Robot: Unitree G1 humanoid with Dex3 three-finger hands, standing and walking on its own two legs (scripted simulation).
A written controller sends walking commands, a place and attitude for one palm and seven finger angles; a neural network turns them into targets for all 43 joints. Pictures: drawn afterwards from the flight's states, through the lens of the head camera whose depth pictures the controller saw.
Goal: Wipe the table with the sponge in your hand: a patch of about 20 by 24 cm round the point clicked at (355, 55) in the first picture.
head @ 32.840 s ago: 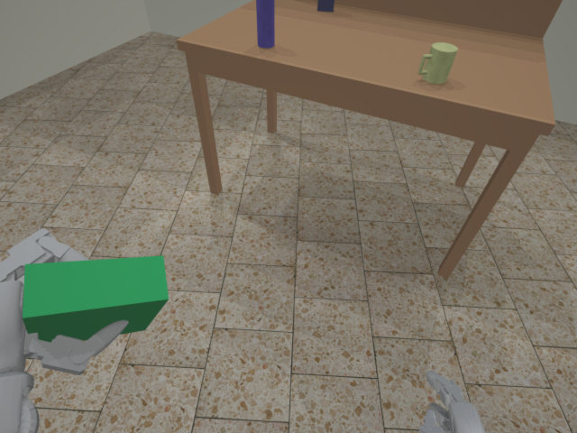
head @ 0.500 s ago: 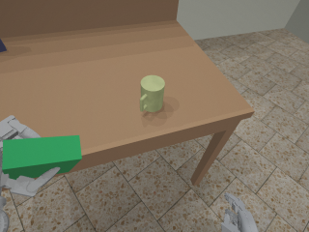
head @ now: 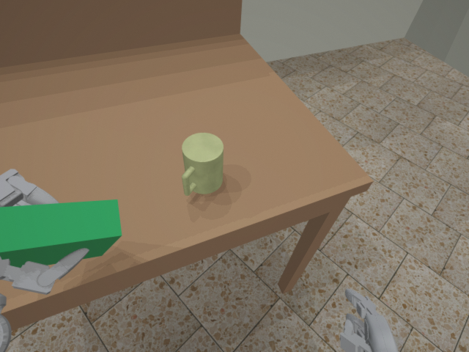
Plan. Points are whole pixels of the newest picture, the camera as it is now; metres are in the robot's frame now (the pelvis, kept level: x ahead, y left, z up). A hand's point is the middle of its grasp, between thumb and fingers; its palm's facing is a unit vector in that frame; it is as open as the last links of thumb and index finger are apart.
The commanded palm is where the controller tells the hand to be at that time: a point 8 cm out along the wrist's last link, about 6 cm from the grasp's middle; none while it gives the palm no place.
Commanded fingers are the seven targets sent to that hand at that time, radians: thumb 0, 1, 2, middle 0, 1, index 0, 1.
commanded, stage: come to a stop and stand still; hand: left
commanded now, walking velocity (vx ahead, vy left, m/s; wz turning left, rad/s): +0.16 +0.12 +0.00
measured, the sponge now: (77, 234) +0.24 +0.23 +0.13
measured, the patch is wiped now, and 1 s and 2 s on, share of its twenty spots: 0.00 0.00 0.00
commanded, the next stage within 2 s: none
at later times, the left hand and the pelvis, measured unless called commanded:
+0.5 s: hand (63, 190) +0.28 +0.24 +0.17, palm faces +0.42 -0.83 -0.38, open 9.2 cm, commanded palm +0.21 +0.29 +0.19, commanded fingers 0.00 0.10 1.30 -1.20 -1.60 -1.20 -1.60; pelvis +0.06 +0.00 +0.00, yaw +2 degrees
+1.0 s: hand (17, 188) +0.27 +0.30 +0.18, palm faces +0.38 -0.85 -0.37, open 9.2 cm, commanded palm +0.20 +0.33 +0.19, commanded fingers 0.00 0.10 1.30 -1.20 -1.60 -1.20 -1.60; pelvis +0.04 +0.05 +0.01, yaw +0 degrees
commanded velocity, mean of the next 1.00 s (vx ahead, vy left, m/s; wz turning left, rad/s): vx -0.07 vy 0.00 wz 0.00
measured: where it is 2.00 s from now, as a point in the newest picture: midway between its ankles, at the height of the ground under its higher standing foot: outside the picture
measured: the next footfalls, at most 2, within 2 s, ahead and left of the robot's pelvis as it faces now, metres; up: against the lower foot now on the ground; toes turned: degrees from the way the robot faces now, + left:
right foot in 0.10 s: +0.08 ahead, -0.08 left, +0.00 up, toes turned +5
left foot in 0.42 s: +0.17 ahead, +0.15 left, +0.00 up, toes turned +6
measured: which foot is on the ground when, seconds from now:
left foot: down 0.00-0.14, up 0.16-0.40, down 0.42-1.00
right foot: up 0.00-0.08, down 0.10-1.00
